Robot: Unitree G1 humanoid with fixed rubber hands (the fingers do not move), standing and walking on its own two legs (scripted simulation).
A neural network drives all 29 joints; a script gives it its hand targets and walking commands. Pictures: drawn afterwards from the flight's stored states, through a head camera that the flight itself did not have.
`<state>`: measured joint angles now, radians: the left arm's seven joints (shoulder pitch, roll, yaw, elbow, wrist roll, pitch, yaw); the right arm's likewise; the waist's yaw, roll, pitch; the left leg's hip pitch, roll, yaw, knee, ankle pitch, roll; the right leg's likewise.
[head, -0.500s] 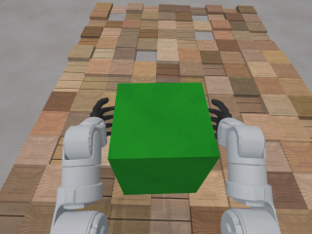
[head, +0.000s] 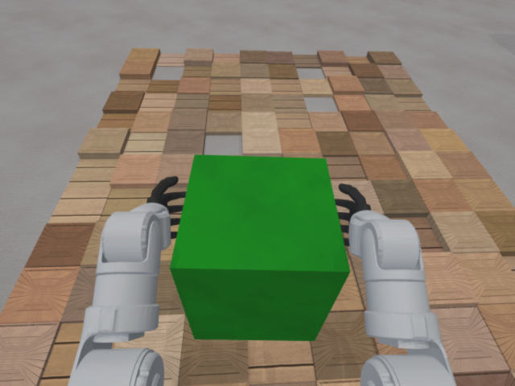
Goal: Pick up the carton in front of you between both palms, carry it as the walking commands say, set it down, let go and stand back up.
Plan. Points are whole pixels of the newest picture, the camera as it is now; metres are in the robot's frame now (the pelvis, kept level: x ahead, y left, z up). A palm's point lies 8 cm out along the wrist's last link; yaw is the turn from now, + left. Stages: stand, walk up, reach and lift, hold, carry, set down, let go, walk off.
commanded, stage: carry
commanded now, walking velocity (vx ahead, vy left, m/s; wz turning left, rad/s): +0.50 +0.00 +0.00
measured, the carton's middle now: (257, 252) +0.35 +0.00 +0.02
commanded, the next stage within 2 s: none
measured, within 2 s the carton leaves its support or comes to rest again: neither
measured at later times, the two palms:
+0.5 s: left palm (196, 87) +0.69 +0.13 +0.12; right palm (329, 87) +0.72 -0.17 +0.12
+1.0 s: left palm (219, 35) +1.00 +0.10 +0.11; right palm (324, 44) +0.97 -0.20 +0.11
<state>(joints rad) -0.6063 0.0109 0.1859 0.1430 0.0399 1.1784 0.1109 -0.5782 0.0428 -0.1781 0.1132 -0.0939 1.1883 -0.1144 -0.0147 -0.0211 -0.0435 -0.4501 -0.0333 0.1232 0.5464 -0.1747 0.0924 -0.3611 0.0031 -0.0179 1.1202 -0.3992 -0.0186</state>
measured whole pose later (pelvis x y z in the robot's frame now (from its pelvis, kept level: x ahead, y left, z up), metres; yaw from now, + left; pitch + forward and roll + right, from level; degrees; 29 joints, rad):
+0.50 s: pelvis +0.34 -0.04 -0.03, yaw +2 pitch +4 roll +1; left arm -0.73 -0.01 0.22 0.03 0.07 1.26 0.13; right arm -0.76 -0.04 -0.20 0.08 -0.01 1.27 -0.14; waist 0.03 0.01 -0.03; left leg -0.31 -0.03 0.01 1.25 -0.54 0.03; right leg -0.44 0.02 -0.13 0.59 -0.24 -0.11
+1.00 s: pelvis +0.64 -0.03 -0.01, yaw -1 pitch +4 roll +2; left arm -0.58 -0.08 0.26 -0.26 0.08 1.27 0.10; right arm -0.57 0.10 -0.20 -0.26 -0.08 1.27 -0.14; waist -0.05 -0.02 0.08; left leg -0.42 -0.01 0.19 0.44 0.13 0.12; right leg -0.40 0.01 0.01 0.92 -0.50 0.01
